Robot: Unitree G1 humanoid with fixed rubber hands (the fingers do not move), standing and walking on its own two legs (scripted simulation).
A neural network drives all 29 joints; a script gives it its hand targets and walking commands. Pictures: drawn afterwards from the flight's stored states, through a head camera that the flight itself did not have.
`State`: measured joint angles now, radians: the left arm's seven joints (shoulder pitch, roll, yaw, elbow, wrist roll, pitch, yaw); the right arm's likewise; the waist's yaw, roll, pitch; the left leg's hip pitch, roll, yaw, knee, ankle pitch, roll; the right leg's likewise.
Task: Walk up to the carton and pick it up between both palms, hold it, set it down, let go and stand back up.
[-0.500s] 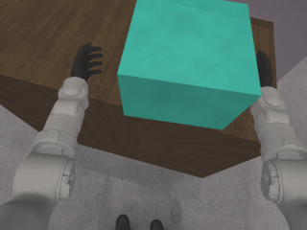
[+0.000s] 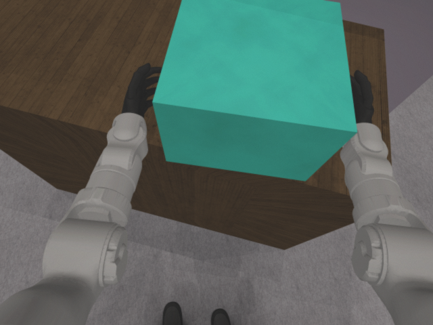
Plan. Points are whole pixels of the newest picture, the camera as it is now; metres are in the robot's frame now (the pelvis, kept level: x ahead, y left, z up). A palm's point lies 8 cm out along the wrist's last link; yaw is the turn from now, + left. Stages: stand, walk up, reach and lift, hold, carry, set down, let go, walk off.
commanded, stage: reach and lift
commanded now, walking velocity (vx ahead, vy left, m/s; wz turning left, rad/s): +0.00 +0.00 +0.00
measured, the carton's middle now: (249, 85) +0.54 -0.11 +0.04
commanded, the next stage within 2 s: none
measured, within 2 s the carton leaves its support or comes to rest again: leaves its support in 1.84 s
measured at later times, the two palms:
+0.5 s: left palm (134, 108) +0.49 +0.10 +0.05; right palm (350, 120) +0.44 -0.28 +0.06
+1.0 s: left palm (135, 110) +0.49 +0.10 +0.05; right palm (349, 123) +0.43 -0.27 +0.06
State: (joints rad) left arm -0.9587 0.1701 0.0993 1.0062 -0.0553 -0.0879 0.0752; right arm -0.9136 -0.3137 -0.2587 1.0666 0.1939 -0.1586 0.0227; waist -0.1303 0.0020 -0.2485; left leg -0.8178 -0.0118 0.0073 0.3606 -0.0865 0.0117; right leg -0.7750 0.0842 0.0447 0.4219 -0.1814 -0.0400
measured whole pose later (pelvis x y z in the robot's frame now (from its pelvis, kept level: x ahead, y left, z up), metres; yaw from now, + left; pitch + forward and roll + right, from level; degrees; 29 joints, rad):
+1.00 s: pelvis +0.00 +0.00 +0.00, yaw +0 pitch +31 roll +1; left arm -0.97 0.14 0.21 1.03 0.05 -0.16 0.06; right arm -0.92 -0.19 -0.54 1.08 -0.12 -0.32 0.03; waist -0.12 0.00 -0.24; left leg -0.81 -0.01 0.01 0.36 -0.08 0.01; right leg -0.77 0.08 0.03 0.42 -0.18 -0.06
